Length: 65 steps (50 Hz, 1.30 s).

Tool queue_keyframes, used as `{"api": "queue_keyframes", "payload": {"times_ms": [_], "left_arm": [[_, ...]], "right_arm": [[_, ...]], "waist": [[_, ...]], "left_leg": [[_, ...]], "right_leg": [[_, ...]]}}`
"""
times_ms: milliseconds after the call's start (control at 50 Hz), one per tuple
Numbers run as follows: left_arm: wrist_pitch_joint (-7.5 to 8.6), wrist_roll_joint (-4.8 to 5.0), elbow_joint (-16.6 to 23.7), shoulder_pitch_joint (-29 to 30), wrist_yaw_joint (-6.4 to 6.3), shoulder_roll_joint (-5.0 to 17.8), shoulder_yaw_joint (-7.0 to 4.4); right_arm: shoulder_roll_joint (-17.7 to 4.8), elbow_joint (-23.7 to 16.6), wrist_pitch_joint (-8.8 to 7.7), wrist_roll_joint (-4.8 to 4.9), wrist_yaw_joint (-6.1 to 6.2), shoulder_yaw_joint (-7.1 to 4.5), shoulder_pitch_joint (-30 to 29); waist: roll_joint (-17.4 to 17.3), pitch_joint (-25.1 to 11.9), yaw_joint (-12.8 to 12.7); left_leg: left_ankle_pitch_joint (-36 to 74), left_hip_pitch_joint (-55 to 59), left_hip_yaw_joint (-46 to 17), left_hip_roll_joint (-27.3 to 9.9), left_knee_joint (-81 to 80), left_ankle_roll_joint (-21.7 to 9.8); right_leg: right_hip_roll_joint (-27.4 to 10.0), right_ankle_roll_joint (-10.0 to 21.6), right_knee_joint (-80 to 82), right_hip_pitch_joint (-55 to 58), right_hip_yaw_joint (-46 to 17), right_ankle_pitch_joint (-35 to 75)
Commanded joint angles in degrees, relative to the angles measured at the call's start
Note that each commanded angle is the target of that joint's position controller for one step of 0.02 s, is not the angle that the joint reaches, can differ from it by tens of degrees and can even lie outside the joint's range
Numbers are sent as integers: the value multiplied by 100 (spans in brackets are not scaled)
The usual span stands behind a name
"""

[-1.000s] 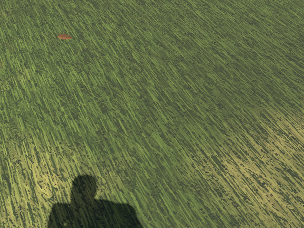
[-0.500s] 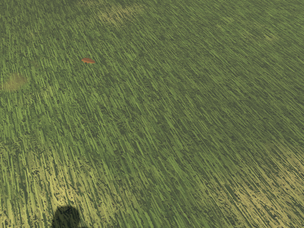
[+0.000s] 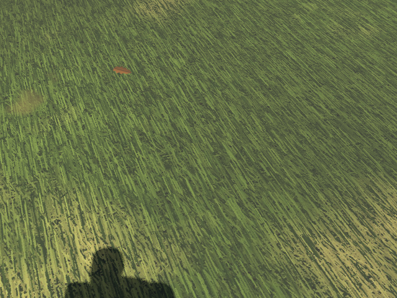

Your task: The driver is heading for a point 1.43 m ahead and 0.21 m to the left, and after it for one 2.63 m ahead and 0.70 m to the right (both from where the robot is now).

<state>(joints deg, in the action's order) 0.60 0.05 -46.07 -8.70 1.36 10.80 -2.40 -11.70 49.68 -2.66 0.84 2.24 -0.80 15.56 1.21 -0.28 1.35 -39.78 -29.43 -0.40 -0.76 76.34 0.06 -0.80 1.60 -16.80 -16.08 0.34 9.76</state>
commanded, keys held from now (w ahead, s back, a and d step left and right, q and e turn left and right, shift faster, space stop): no key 0.38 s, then w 0.62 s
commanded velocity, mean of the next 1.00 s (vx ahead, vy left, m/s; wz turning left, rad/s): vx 0.20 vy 0.00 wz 0.00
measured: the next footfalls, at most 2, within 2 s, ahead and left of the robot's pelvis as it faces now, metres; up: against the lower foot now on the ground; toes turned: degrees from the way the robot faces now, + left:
left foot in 0.24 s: +0.00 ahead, +0.16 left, +0.13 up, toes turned +1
left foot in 0.76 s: +0.18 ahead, +0.21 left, +0.00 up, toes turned -1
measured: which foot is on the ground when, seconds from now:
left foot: up 0.00-0.22, down 0.24-0.44, up 0.46-0.74, down 0.76-1.00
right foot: down 0.00-0.74, up 0.76-1.00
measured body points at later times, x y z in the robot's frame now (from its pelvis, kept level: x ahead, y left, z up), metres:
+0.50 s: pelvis +0.03 +0.03 -0.04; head +0.02 +0.04 +0.41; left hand +0.05 +0.25 -0.20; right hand +0.11 -0.19 -0.17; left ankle -0.02 +0.15 -0.62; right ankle +0.03 -0.08 -0.77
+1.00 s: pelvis +0.18 +0.14 -0.03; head +0.18 +0.16 +0.42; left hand +0.33 +0.38 -0.16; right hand +0.08 -0.08 -0.16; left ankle +0.14 +0.21 -0.77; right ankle +0.29 -0.05 -0.67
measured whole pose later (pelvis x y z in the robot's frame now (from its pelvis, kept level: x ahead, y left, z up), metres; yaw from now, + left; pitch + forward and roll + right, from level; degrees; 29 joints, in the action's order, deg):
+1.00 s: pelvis +0.18 +0.14 -0.03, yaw -2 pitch +3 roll -2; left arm 3.8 0.4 -50.5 -8.6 -1.8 13.1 -4.7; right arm -7.3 61.4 -5.0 -0.2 0.4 -2.2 29.1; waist 1.6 -3.9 3.4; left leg -17.3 -11.6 1.0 1.4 25.9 -3.9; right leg -4.1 2.4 -62.0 -46.4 -1.8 1.0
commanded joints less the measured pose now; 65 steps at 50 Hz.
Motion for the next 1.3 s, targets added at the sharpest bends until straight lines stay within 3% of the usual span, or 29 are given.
{"api": "queue_keyframes", "payload": {"times_ms": [20,60,80,120,260,280,320,360,400,440,460,480,500,540,600,620,680,740,760,780,800,820,860,900,960,1080,1220,1260,1300], "left_arm": [[-91,-204,-505,-1647,-142,389,-17],[-100,-126,-307,-1120,-177,752,-60],[-126,-124,-457,-665,-266,1304,-210],[-89,-200,-309,-170,-388,491,42],[-120,-48,-566,-420,-464,359,-25],[-189,58,-447,-183,-458,391,-76],[-297,162,-247,-256,-446,229,-103],[-287,22,-392,-626,-400,-201,-27],[-228,-145,-1121,-1889,-290,-644,67],[-120,-55,-1494,-2565,-202,-220,-29],[-78,-37,-1501,-2624,-196,-103,-18],[-42,-55,-1476,-2705,-186,11,-7],[-16,2,-1531,-2702,-216,805,-229],[81,-48,-1426,-2358,-327,508,-178],[117,-104,-1026,-1140,-490,542,-167],[86,4,-925,-927,-476,621,-199],[145,118,-1096,-1321,-433,873,-288],[146,77,-1088,-1353,-460,489,-227],[204,18,-1006,-1176,-437,85,-127],[404,-12,-834,-1270,-417,-229,-103],[599,200,-633,-1370,-356,-117,-167],[630,306,-458,-897,-348,1,-156],[490,94,-462,-658,-412,184,-171],[381,55,-519,-913,-382,410,-272],[326,27,-323,-363,-317,306,-239],[337,82,264,1319,-114,266,-167],[491,176,757,2565,112,181,-27],[547,154,737,2289,167,266,-50],[527,126,274,600,107,742,-288]], "right_arm": [[276,-439,-100,62,-35,67,-29],[-257,-492,-34,140,89,-97,33],[46,-676,78,173,168,-13,25],[-437,-639,284,11,357,-163,-313],[72,-376,117,-101,195,-111,183],[-76,-352,75,-76,195,-163,-4],[-627,-365,-49,-176,256,-275,-450],[-286,-352,-223,-69,215,-207,-622],[214,-178,-275,119,188,-191,-824],[505,-61,-277,162,76,-179,-595],[563,-90,-263,195,40,-177,-674],[587,-122,-267,156,19,-181,-592],[583,-335,-287,245,-11,-155,-520],[102,-665,-258,245,-3,-273,-1350],[120,-502,-73,-85,-11,-293,-781],[126,-406,-53,-51,-24,-288,-717],[-62,-223,9,138,-48,-407,-515],[-204,346,-5,142,-32,-570,631],[-407,625,-82,55,-66,-636,1479],[-875,714,-178,-25,-152,-602,2076],[-929,747,-280,-72,-268,-580,2117],[-802,690,-372,-37,-320,-500,1502],[-392,500,-371,-114,-350,-344,429],[-203,543,-329,-195,-306,-274,277],[-283,764,-350,-106,-163,-245,890],[-448,950,-332,-7,27,-251,1580],[-487,1177,-142,-15,57,-333,2154],[-671,1089,-109,-33,23,-383,1862],[-792,947,-146,3,-37,-408,1428]], "waist": [[661,-1139,-472],[160,-958,-211],[1142,-664,183],[458,-370,75],[697,-328,143],[147,179,217],[-1342,1340,-105],[-1266,1208,-307],[-859,287,-716],[164,-351,-743],[606,-203,-737],[575,-168,-674],[1020,-127,-544],[558,192,-663],[365,231,-78],[553,112,-69],[964,120,19],[410,333,497],[-757,385,781],[-2246,286,579],[-2444,149,446],[-1725,677,167],[-652,653,-151],[-823,322,-362],[-595,261,-214],[-712,295,223],[-705,695,564],[-942,449,271],[-1031,-490,-620]], "left_leg": [[-866,-2451,-346,-113,2427,234],[394,-2326,-358,-118,2365,292],[1081,-2312,-518,-470,1951,459],[1621,-1500,-615,-510,2021,590],[1098,602,143,-429,-517,282],[1219,290,65,-307,-1622,17],[635,-1496,-2063,-871,-4114,-730],[1387,-1580,-2298,-923,-3851,-903],[1368,-1821,-980,-528,-2353,-519],[987,-1993,365,97,-260,-30],[174,-2407,552,136,1002,2],[-66,-2866,333,-16,1906,-70],[308,-3473,-135,-293,1923,-59],[1020,-4281,-579,-663,1654,-84],[2854,-1792,-440,-729,-1008,114],[2784,-289,-34,-448,-2103,137],[2318,1135,424,-22,-2817,224],[1711,2040,610,83,-3672,31],[984,2625,-731,-626,-4176,-293],[966,3212,-3480,-1674,-5504,-872],[-514,3358,-5763,-2307,-7022,-1431],[-713,3027,-5424,-2408,-6923,-1414],[388,1815,-3341,-1754,-6340,-937],[1454,1220,-2145,-1181,-6308,-732],[2778,1417,-1452,-1006,-6389,-753],[4232,2208,-835,-977,-6645,-542],[5265,3818,-853,-1360,-6031,-909],[7005,3569,-650,-1286,-5466,-861],[8503,2694,-494,-1049,-3916,-689]], "right_leg": [[-1673,1221,-1299,3046,-1048,4204],[-1558,1406,-887,1786,-975,1570],[-2249,1765,-209,938,-2000,-627],[-2042,1602,254,-345,-2097,-2048],[-839,735,-508,-1094,-486,-1136],[-381,297,-827,-1208,141,-1593],[355,-14,-2073,-977,359,-2666],[220,169,-2100,-654,-58,-1847],[-11,225,-1586,996,-40,-322],[-568,587,-1446,1810,-294,-758],[-936,905,-1121,1762,-953,-1236],[-1094,1146,-1061,1781,-1478,-1490],[-1803,1656,-503,1896,-2779,-3248],[-2216,1531,-20,1671,-3800,-4987],[-1555,914,311,-510,-2363,-4463],[-1148,683,442,-1317,-1462,-3886],[-1110,588,364,-1477,-1092,-4212],[-842,325,-1037,-1648,-926,-4770],[-305,41,-3640,-2591,-248,-3891],[287,-60,-5676,-4038,-273,-4298],[368,94,-6328,-4708,-973,-4076],[-28,189,-6663,-5299,-913,-3462],[-549,208,-6234,-4512,-684,-2078],[-571,160,-5548,-3497,-555,-1375],[-483,100,-4614,-3421,-406,-690],[-183,-78,-2550,-2867,-171,171],[-40,59,-1617,-3271,155,-1118],[272,315,-1257,-2096,443,-1618],[451,713,-1014,637,421,-1236]]}}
